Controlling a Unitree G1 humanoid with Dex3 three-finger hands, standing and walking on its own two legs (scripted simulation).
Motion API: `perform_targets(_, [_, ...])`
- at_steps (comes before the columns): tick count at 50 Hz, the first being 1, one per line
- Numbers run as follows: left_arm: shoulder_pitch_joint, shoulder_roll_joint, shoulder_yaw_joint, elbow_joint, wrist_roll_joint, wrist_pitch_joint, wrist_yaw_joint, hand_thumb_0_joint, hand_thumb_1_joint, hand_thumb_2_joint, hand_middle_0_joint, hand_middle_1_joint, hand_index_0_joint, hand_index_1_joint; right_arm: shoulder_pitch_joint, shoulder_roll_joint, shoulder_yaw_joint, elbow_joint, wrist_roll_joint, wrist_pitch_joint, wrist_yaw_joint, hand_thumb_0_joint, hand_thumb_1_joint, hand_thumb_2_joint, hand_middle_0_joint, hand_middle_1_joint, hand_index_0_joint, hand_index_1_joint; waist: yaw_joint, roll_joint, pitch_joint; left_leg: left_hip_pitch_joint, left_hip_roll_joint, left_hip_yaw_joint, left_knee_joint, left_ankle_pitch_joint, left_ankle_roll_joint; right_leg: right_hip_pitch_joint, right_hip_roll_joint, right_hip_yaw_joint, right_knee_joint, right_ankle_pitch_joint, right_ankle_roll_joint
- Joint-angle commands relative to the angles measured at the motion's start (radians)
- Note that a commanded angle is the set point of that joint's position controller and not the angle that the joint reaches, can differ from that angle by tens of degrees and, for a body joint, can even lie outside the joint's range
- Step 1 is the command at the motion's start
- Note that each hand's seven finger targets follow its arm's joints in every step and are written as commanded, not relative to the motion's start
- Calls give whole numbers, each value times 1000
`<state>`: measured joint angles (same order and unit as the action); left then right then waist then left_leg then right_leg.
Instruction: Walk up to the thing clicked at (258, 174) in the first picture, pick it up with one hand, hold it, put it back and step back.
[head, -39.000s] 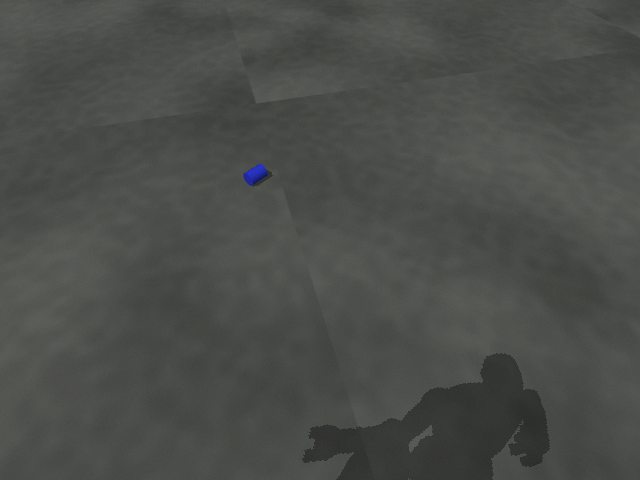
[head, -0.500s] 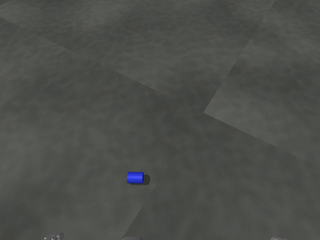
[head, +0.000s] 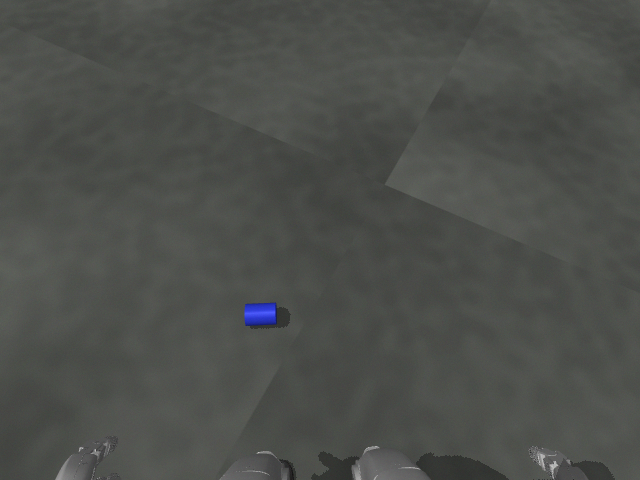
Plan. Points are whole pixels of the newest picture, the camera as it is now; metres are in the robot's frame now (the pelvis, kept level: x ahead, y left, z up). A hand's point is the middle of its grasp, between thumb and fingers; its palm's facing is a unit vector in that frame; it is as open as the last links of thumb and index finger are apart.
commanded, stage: step back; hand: left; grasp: from above
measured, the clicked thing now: (261, 314) +0.57 +0.18 -0.73
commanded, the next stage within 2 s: none
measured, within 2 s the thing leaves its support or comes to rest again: neither
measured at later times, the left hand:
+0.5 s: hand out of the picture +0.00 +0.26 -0.15, palm faces +0.04 -0.93 -0.36, open 7.4 cm
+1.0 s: hand out of the picture -0.21 +0.21 -0.13, palm faces -0.01 -0.91 -0.41, open 7.4 cm
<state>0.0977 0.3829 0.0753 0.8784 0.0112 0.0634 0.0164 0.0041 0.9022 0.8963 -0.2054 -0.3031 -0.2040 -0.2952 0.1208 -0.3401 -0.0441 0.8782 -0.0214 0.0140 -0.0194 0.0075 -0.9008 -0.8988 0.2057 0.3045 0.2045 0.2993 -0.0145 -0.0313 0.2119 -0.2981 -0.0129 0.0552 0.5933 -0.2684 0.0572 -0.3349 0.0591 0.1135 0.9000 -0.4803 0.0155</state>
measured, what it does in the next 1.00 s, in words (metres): walks backwards: right foot, then left foot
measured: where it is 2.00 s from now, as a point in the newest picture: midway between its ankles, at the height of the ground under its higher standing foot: outside the picture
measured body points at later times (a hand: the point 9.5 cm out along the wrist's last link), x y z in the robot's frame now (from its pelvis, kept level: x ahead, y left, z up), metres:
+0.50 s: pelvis -0.13 +0.00 -0.01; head -0.07 +0.02 +0.44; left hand +0.00 +0.31 -0.12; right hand -0.03 -0.31 -0.12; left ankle -0.14 +0.11 -0.73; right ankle -0.04 -0.12 -0.72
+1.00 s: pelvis -0.29 -0.05 +0.00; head -0.25 -0.08 +0.45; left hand -0.21 +0.26 -0.10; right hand -0.18 -0.37 -0.12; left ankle -0.27 +0.10 -0.66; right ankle -0.27 -0.17 -0.73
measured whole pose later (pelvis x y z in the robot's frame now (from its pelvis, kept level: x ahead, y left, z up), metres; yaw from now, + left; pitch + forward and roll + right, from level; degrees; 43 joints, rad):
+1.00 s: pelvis -0.29 -0.05 +0.00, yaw -2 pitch -3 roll +2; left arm 0.22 0.34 0.07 0.84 0.04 0.06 -0.01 0.01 0.90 0.90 -0.21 -0.30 -0.21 -0.30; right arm 0.15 -0.41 -0.06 0.84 0.00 0.05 -0.02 0.01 -0.90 -0.90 0.20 0.30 0.20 0.30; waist 0.03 0.02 0.13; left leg -0.49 -0.09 -0.12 1.10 -0.47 0.00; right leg -0.28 -0.01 0.06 0.63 -0.31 -0.01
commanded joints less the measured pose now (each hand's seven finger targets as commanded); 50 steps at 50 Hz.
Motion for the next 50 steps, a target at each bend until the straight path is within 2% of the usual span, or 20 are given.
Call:
perform_targets(1, [72, 159, 55, -74, 11, -36, 4, 0, 900, 900, -200, -300, -200, -300, 18, -285, -77, -78, 5, -2, -14, 0, -900, -900, 200, 300, 200, 300, -10, 183, -296, 248, 260, -283, -69, 506, 154, 11, -34, -59, -240, 51, -24])
perform_targets(4, [144, 184, 65, -47, 26, -52, 4, 0, 900, 900, -200, -300, -200, -300, -37, -257, -64, -93, 24, 5, -9, 0, -900, -900, 200, 300, 200, 300, 34, 64, -331, 59, 181, -218, 43, 298, 57, 234, -89, 20, -472, 406, -74])
perform_targets(5, [140, 242, 80, -64, 30, -58, 3, 0, 900, 900, -200, -300, -200, -300, -53, -232, -52, -106, 35, 4, -7, 0, -900, -900, 200, 300, 200, 300, 38, -76, -318, -77, 69, -161, 152, 138, -3, 266, -218, 214, -480, 535, -140])
perform_targets(6, [81, 299, 87, -87, 15, -51, -1, 0, 900, 900, -200, -300, -200, -300, -68, -204, -49, -107, 33, 10, -12, 0, -900, -900, 200, 300, 200, 300, 51, -222, -239, -119, -86, -80, 351, -267, -52, 132, -385, 363, -553, 604, -296])
perform_targets(7, [17, 325, 90, -128, 28, -56, 2, 0, 900, 900, -200, -300, -200, -300, -38, -222, -62, -90, 24, 18, -19, 0, -900, -900, 200, 300, 200, 300, 46, -243, -190, -69, -74, -164, 545, -387, -66, -21, -465, 456, -573, 621, -366])
perform_targets(11, [-41, 209, 70, -160, 17, -53, 11, 0, 900, 900, -200, -300, -200, -300, 45, -226, -49, -42, 30, 14, -11, 0, -900, -900, 200, 300, 200, 300, 1, -102, -178, -125, -124, -201, 605, -253, -63, 75, -258, 129, -490, 694, -230])
perform_targets(18, [80, 200, 66, -181, 26, -33, 16, 0, 900, 900, -200, -300, -200, -300, 50, -203, -38, -84, 20, -9, -19, 0, -900, -900, 200, 300, 200, 300, 55, -173, -302, -137, -8, -118, 91, -247, -74, 401, -264, 127, -365, 791, -224])
perform_targets(21, [34, 219, 59, -197, 4, -11, 3, 0, 900, 900, -200, -300, -200, -300, 138, -202, -56, -42, 0, -19, -16, 0, -900, -900, 200, 300, 200, 300, 3, -147, -307, 86, -8, -52, -257, 101, -53, 260, -221, 80, -271, 663, -154])
perform_targets(22, [42, 185, 49, -212, 2, -5, -2, 0, 900, 900, -200, -300, -200, -300, 120, -236, -71, -53, -13, -22, -15, 0, -900, -900, 200, 300, 200, 300, 13, -69, -301, 172, 63, -172, -245, 177, -27, 117, -167, 63, -245, 487, -102])
perform_targets(23, [52, 150, 43, -220, -1, -4, -4, 0, 900, 900, -200, -300, -200, -300, 99, -336, -94, -64, -27, -21, -13, 0, -900, -900, 200, 300, 200, 300, 13, 181, -292, 246, 280, -452, -263, 313, 50, -106, -25, -21, -77, 157, -50])
perform_targets(25, [-35, 202, 71, -220, 22, -7, 17, 0, 900, 900, -200, -300, -200, -300, 20, -418, -108, -94, -15, -21, -9, 0, -900, -900, 200, 300, 200, 300, -44, 261, -186, -72, 470, -609, -313, 299, 261, -69, 29, 83, 259, -176, -19])
perform_targets(28, [80, 187, 75, -161, -1, -7, 2, 0, 900, 900, -200, -300, -200, -300, -78, -288, -68, -117, -23, -28, -12, 0, -900, -900, 200, 300, 200, 300, 56, 155, -181, 57, 255, -282, -213, 448, 144, -149, 62, 111, 383, -16, -34])
perform_targets(35, [87, 168, 69, -161, 14, -22, -3, 0, 900, 900, -200, -300, -200, -300, 56, -282, -80, -120, -2, -22, -17, 0, -900, -900, 200, 300, 200, 300, -19, 188, -241, 274, 260, -257, -134, 472, 200, -159, 22, 27, 121, -41, 36])
perform_targets(39, [143, 160, 64, -125, 12, -36, -7, 0, 900, 900, -200, -300, -200, -300, 19, -302, -82, -142, -8, -3, -11, 0, -900, -900, 200, 300, 200, 300, -4, 258, -312, 242, 241, -237, -57, 454, 157, 11, -40, -66, -264, 34, 8])
perform_targets(42, [226, 205, 78, -67, 30, -45, -10, 0, 900, 900, -200, -300, -200, -300, -27, -280, -70, -161, 14, 19, -6, 0, -900, -900, 200, 300, 200, 300, 40, 165, -316, -25, 150, -198, 44, 211, 48, 247, -65, -23, -489, 298, -55])
perform_targets(43, [233, 284, 100, -81, 41, -46, -13, 0, 900, 900, -200, -300, -200, -300, -19, -234, -59, -177, 18, 20, -6, 0, -900, -900, 200, 300, 200, 300, 50, -64, -282, -221, 14, -167, 189, -48, -16, 264, -235, 246, -511, 275, -116])
perform_targets(44, [130, 377, 115, -125, 35, -37, -14, 0, 900, 900, -200, -300, -200, -300, -46, -223, -64, -186, 21, 22, -24, 0, -900, -900, 200, 300, 200, 300, 75, -247, -221, -190, -87, -142, 439, -344, -58, -12, -437, 408, -611, 215, -286])
perform_targets(45, [43, 386, 114, -162, 31, -42, -5, 0, 900, 900, -200, -300, -200, -300, -36, -268, -86, -167, 21, 22, -30, 0, -900, -900, 200, 300, 200, 300, 55, -263, -134, -106, -28, -205, 577, -351, -60, -219, -491, 486, -660, 189, -325])
perform_targets(48, [-58, 243, 80, -175, 31, -47, 2, 0, 900, 900, -200, -300, -200, -300, 57, -252, -64, -98, 28, 16, -13, 0, -900, -900, 200, 300, 200, 300, -16, -131, -126, -141, -104, -205, 632, -200, -51, -88, -273, 124, -516, 415, -217])
perform_targets(50, [-16, 234, 85, -172, 37, -44, 2, 0, 900, 900, -200, -300, -200, -300, 71, -229, -53, -100, 20, 6, -20, 0, -900, -900, 200, 300, 200, 300, 17, -138, -162, -159, -111, -188, 616, -200, -66, -5, -239, 83, -467, 465, -200])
